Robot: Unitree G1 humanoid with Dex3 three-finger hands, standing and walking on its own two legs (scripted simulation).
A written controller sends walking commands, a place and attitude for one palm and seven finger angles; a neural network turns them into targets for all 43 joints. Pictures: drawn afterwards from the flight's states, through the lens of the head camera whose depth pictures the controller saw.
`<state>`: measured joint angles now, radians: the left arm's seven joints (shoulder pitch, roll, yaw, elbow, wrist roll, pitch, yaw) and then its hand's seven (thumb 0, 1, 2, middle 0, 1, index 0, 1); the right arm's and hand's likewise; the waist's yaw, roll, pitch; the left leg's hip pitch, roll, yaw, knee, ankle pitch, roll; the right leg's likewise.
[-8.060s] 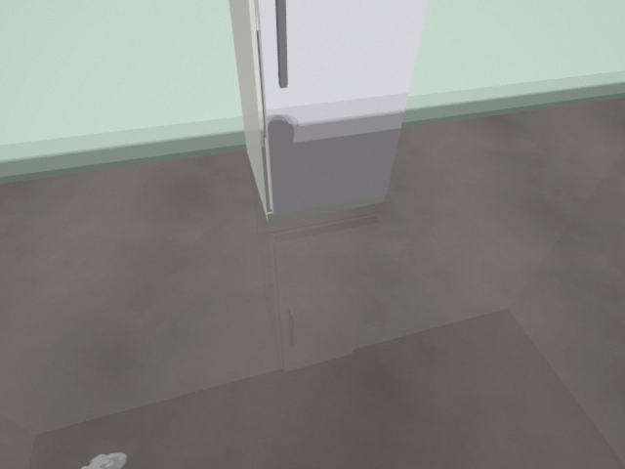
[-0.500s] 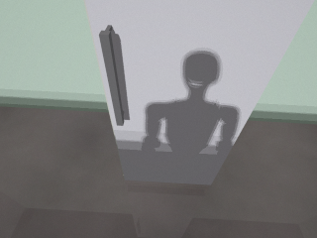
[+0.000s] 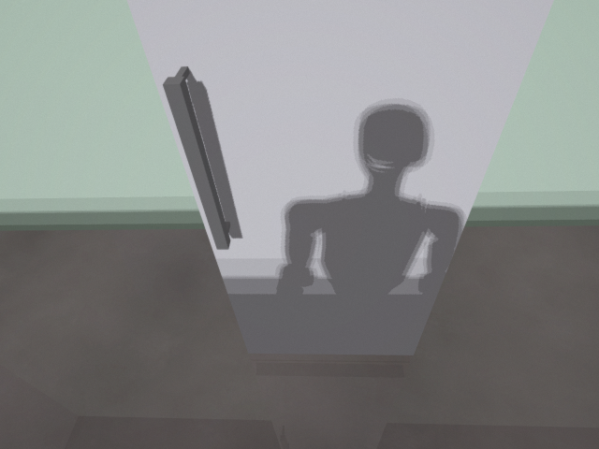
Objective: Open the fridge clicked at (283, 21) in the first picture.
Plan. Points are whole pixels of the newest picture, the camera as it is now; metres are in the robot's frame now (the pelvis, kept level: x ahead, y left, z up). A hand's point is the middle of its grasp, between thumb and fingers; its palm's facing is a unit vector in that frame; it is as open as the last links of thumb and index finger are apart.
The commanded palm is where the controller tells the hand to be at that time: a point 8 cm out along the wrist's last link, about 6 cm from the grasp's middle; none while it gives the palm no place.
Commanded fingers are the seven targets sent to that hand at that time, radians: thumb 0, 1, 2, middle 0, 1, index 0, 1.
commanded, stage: look again from close up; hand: left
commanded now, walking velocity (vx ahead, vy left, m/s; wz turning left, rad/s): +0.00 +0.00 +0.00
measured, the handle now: (206, 171) +0.53 +0.19 +0.10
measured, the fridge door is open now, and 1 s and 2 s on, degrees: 0 0 0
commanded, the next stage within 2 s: shuffle to correct the standing spot in 0.72 s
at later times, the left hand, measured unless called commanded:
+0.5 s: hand out of the picture +0.01 +0.15 -0.17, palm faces +0.03 -0.98 -0.22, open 7.4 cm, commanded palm none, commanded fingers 0.00 0.90 0.90 -0.20 -0.30 -0.20 -0.30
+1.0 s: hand out of the picture +0.02 +0.16 -0.17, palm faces +0.06 -0.98 -0.20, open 7.4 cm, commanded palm none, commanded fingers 0.00 0.90 0.90 -0.20 -0.30 -0.20 -0.30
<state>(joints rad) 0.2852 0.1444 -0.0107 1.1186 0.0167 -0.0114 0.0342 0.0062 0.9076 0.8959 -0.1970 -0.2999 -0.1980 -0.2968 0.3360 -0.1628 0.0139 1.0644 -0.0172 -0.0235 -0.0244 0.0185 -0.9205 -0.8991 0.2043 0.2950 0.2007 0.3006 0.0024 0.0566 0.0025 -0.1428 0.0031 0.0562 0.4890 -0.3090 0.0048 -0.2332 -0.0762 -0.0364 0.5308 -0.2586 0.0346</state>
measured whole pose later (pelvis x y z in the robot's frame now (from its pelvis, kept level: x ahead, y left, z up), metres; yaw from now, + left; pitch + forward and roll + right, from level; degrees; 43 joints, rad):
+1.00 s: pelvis +0.01 -0.02 +0.00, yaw +1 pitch -1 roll +0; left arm 0.27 0.17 0.02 1.08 0.02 0.00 0.02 0.01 0.91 0.90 -0.20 -0.30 -0.20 -0.30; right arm 0.31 -0.16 0.01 1.10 -0.03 0.00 -0.02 0.01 -0.91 -0.90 0.20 0.29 0.20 0.30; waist 0.02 0.00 0.03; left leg -0.17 0.05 0.03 0.51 -0.32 -0.02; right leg -0.24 -0.03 -0.07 0.51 -0.26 0.00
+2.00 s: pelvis +0.06 -0.01 +0.01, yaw +2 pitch -2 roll +1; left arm 0.25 0.17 0.01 1.09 0.02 -0.01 0.03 0.01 0.93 0.90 -0.20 -0.30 -0.20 -0.30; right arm 0.24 -0.16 0.00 1.12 -0.02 -0.01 -0.04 0.01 -0.93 -0.90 0.20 0.29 0.20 0.30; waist 0.01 -0.01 0.03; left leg -0.14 0.05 0.06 0.42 -0.25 -0.03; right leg -0.15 0.00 -0.09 0.45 -0.27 -0.04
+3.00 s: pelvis +0.05 +0.03 +0.00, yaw +1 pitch -1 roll +0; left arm 0.29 0.14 -0.01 1.09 0.02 -0.01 0.04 0.01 0.91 0.90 -0.20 -0.30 -0.20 -0.30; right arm 0.31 -0.15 0.02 1.08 -0.02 -0.03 -0.02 0.01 -0.92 -0.90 0.20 0.29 0.20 0.30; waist 0.01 0.01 0.03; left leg -0.18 -0.01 0.08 0.46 -0.25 0.04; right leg -0.20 -0.06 -0.06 0.48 -0.25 0.02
